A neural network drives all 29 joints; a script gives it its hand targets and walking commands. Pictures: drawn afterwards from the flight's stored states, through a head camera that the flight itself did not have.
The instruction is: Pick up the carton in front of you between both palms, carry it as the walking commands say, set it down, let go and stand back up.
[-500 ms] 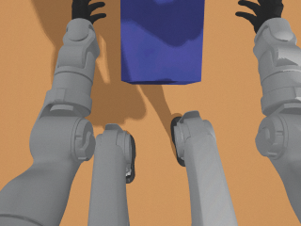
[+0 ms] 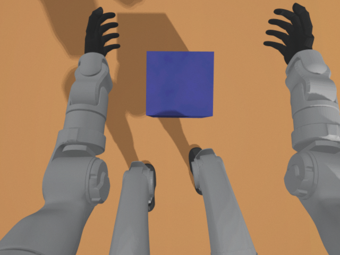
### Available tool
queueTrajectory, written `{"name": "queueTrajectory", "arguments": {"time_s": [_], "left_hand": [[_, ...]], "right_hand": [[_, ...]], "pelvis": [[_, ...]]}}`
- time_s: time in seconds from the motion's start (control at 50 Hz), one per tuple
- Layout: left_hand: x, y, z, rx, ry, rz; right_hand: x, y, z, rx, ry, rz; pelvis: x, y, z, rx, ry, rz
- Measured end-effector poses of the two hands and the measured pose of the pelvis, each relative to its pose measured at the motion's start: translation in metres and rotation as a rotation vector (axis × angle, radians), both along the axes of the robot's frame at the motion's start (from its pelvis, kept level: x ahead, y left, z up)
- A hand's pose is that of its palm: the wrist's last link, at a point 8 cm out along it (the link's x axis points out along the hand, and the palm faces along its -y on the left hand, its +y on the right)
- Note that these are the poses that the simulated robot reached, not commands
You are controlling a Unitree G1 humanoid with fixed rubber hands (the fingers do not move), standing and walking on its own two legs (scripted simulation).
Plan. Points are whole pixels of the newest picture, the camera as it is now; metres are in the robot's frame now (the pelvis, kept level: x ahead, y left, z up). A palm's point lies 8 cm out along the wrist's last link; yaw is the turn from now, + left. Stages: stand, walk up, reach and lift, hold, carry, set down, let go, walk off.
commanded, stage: set down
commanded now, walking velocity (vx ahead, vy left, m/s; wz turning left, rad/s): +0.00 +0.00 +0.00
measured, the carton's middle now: (178, 90) +0.48 -0.07 -0.45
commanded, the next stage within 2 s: let go in 0.12 s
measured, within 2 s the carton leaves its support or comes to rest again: neither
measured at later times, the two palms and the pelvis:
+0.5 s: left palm (52, 95) +0.43 +0.14 +0.01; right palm out of the picture +0.39 -0.29 +0.02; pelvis +0.05 -0.01 +0.13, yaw -1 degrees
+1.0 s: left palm out of the picture +0.28 +0.23 +0.12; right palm out of the picture +0.25 -0.23 +0.13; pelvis +0.10 +0.01 +0.20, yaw -3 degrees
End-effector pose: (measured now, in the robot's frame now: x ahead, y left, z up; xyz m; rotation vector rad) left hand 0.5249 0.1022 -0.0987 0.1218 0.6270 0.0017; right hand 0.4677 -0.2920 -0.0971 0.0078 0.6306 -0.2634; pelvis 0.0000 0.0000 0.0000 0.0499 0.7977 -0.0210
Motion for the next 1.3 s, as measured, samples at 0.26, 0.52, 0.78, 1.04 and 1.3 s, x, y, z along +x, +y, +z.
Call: {"name": "queueTrajectory", "arguments": {"time_s": [0.26, 0.52, 0.78, 1.04, 1.3], "left_hand": [[-0.016, 0.008, 0.062, 0.041, 0.027, -0.005], [-0.101, 0.042, 0.119, 0.096, 0.115, 0.008], [-0.178, 0.087, 0.179, 0.084, 0.131, 0.001], [-0.246, 0.138, 0.225, 0.088, 0.141, 0.009], [-0.251, 0.142, 0.232, 0.08, 0.16, 0.01]], "right_hand": [[-0.011, 0.001, 0.062, -0.031, 0.037, 0.051], [-0.087, 0.003, 0.121, -0.085, 0.156, 0.157], [-0.166, 0.036, 0.186, -0.077, 0.166, 0.162], [-0.223, 0.069, 0.225, -0.076, 0.178, 0.179], [-0.213, 0.074, 0.227, -0.081, 0.187, 0.194]], "pelvis": [[0.016, -0.006, 0.068, -0.005, -0.037, -0.004], [0.054, -0.015, 0.133, -0.019, -0.211, -0.009], [0.082, -0.005, 0.175, -0.047, -0.445, -0.013], [0.099, 0.018, 0.198, -0.079, -0.75, -0.017], [0.103, 0.021, 0.198, -0.086, -0.866, -0.018]]}}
